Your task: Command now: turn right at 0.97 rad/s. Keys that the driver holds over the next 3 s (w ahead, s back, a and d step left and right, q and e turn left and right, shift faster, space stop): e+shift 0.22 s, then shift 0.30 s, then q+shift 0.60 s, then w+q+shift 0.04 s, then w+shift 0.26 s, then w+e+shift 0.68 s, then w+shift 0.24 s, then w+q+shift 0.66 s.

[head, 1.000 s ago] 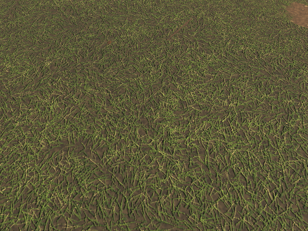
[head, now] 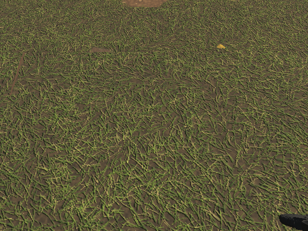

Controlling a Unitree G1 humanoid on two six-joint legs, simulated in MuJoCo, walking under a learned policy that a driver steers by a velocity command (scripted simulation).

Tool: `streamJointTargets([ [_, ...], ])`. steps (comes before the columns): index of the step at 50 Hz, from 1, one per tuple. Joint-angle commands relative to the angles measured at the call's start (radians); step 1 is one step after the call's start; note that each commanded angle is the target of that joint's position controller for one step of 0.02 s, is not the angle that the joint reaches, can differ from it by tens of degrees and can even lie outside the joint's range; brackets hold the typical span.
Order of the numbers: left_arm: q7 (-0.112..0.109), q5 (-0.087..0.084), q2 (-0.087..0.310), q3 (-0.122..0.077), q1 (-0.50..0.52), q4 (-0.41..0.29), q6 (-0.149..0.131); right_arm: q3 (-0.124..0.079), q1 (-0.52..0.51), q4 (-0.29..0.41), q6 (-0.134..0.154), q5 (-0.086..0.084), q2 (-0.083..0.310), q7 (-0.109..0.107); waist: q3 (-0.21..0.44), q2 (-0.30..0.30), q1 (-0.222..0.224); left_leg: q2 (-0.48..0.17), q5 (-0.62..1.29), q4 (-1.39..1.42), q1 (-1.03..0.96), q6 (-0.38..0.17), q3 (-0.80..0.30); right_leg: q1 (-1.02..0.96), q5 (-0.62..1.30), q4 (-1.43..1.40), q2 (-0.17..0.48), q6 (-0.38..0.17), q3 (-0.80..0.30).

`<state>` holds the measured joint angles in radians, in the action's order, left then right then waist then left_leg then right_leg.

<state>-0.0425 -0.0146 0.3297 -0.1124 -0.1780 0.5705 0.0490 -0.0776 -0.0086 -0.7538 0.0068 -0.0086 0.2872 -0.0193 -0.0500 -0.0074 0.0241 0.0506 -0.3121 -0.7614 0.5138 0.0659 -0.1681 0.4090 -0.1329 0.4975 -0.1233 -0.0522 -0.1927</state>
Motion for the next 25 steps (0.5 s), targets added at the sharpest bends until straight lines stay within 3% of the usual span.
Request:
streamJointTargets([
  [1, -0.001, 0.001, 0.158, -0.045, 0.027, -0.095, -0.004, -0.025, 0.010, 0.054, 0.018, -0.004, 0.087, 0.006, 0.186, -0.171, -0.005, 0.031, 0.010, 0.086, -0.053, -0.008, 0.023, -0.169, -0.047, -0.129, 0.216, -0.127, -0.331],
  [4, 0.004, -0.008, 0.152, -0.042, 0.065, -0.115, 0.003, -0.040, 0.081, 0.037, 0.033, -0.007, 0.111, 0.016, 0.178, -0.188, -0.034, 0.019, 0.069, 0.288, -0.197, -0.039, 0.033, -0.127, -0.058, -0.080, 0.180, -0.096, -0.372],
  [5, 0.005, -0.012, 0.134, -0.035, 0.069, -0.121, 0.005, -0.051, 0.124, 0.024, 0.034, -0.003, 0.134, 0.015, 0.182, -0.159, -0.049, -0.036, 0.146, 0.390, -0.305, -0.060, 0.023, -0.066, -0.130, -0.029, 0.138, -0.064, -0.345],
  [6, 0.009, -0.007, 0.072, -0.016, 0.002, -0.115, 0.009, -0.065, 0.139, 0.031, 0.025, 0.012, 0.195, 0.009, 0.223, 0.015, -0.014, -0.248, 0.144, 0.434, -0.444, -0.139, -0.148, 0.051, -0.408, 0.166, 0.046, -0.018, -0.225],
  [7, 0.016, -0.016, 0.087, -0.020, 0.003, -0.145, -0.002, -0.067, 0.114, 0.035, 0.016, 0.048, 0.229, 0.007, 0.164, 0.306, 0.023, -0.400, 0.194, 0.517, -0.389, -0.280, -0.389, 0.222, -0.490, 0.418, -0.059, 0.033, -0.015],
  [8, 0.025, -0.001, 0.177, -0.042, -0.016, -0.128, -0.015, -0.057, 0.050, 0.075, 0.021, 0.055, 0.175, 0.001, 0.127, 0.262, 0.034, -0.444, 0.197, 0.517, -0.347, -0.322, -0.387, 0.264, -0.427, 0.598, 0.042, 0.070, -0.001],
  [9, 0.030, -0.004, 0.204, -0.051, -0.028, -0.098, -0.013, -0.043, 0.000, 0.098, 0.017, 0.042, 0.120, -0.012, 0.110, 0.186, 0.035, -0.383, 0.170, 0.494, -0.322, -0.287, -0.254, 0.252, -0.349, 0.662, 0.073, 0.085, 0.025],
  [10, 0.028, -0.003, 0.183, -0.048, -0.043, -0.073, -0.003, -0.036, -0.018, 0.110, 0.011, 0.028, 0.100, -0.023, 0.095, 0.131, 0.031, -0.313, 0.156, 0.475, -0.315, -0.249, -0.151, 0.250, -0.290, 0.720, 0.084, 0.100, 0.046],
  [11, 0.030, 0.000, 0.157, -0.039, -0.053, -0.071, 0.003, -0.033, -0.014, 0.110, 0.006, 0.017, 0.103, -0.033, 0.085, 0.112, 0.023, -0.294, 0.178, 0.472, -0.325, -0.242, -0.097, 0.275, -0.247, 0.780, 0.098, 0.112, 0.068],
  [13, 0.035, -0.007, 0.099, -0.011, -0.006, -0.093, 0.002, -0.030, 0.055, 0.094, -0.002, 0.020, 0.118, -0.040, 0.073, 0.093, -0.018, -0.271, 0.272, 0.477, -0.340, -0.263, -0.021, 0.279, -0.223, 0.747, 0.123, 0.126, 0.129],
  [15, 0.031, -0.007, 0.068, 0.007, 0.051, -0.118, -0.004, -0.035, 0.125, 0.078, -0.010, 0.025, 0.140, -0.034, 0.096, 0.120, -0.061, -0.284, 0.336, 0.467, -0.418, -0.291, -0.001, 0.283, -0.246, 0.645, 0.136, 0.139, 0.145],
  [18, 0.033, 0.006, 0.045, 0.026, 0.063, -0.121, -0.010, -0.045, 0.131, 0.077, -0.016, 0.017, 0.180, -0.016, 0.139, 0.165, -0.070, -0.303, 0.407, 0.441, -0.432, -0.300, 0.047, 0.160, -0.303, 0.457, 0.150, 0.136, 0.167],
  [21, 0.035, 0.002, 0.059, 0.025, 0.037, -0.099, -0.009, -0.049, 0.134, 0.070, -0.018, 0.001, 0.199, 0.000, 0.155, 0.208, -0.065, -0.319, 0.451, 0.416, -0.400, -0.295, 0.070, 0.016, -0.292, 0.277, 0.126, 0.118, 0.212],
  [24, 0.041, 0.004, 0.050, 0.021, -0.052, -0.049, -0.006, -0.034, 0.137, 0.050, -0.019, -0.027, 0.174, 0.003, 0.157, 0.195, -0.014, -0.302, 0.447, 0.322, -0.353, -0.236, 0.102, -0.189, -0.077, -0.088, 0.091, 0.053, 0.243],
  [25, 0.039, 0.006, 0.070, 0.017, -0.057, -0.048, -0.005, -0.021, 0.192, 0.026, -0.011, -0.025, 0.135, 0.006, 0.166, 0.140, -0.020, -0.272, 0.347, 0.267, -0.269, -0.165, 0.138, -0.319, 0.030, -0.162, 0.125, 0.022, 0.181],
])
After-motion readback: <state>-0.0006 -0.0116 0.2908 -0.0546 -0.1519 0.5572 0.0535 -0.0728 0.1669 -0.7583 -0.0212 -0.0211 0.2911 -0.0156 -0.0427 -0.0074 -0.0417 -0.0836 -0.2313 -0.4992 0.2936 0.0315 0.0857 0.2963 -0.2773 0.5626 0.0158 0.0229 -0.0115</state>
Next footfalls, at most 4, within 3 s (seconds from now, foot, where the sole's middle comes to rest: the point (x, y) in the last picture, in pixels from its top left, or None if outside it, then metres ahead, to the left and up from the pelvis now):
0.10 left None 0.11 0.14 -0.77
0.50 right None -0.01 -0.11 -0.77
0.96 left None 0.06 0.13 -0.77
1.54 right None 0.24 -0.05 -0.77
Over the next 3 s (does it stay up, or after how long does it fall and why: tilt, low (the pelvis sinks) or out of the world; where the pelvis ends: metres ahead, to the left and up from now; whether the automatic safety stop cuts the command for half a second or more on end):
stays up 1.36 -0.23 -0.03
